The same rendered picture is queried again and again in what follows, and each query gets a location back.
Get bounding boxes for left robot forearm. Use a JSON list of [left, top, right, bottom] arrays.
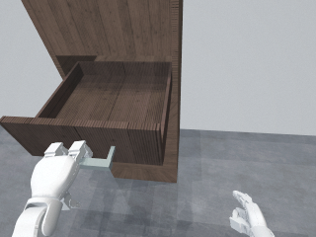
[[12, 196, 63, 237]]

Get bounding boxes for cabinet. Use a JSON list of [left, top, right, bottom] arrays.
[[21, 0, 184, 184]]

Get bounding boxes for handle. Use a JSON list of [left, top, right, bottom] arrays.
[[54, 142, 116, 172]]

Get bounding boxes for right robot forearm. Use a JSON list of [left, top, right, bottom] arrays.
[[249, 225, 275, 237]]

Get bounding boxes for left robot hand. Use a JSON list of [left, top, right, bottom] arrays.
[[31, 140, 93, 210]]

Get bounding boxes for right robot hand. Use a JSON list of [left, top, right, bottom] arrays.
[[229, 191, 268, 236]]

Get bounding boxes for drawer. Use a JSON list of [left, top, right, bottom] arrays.
[[0, 61, 173, 166]]

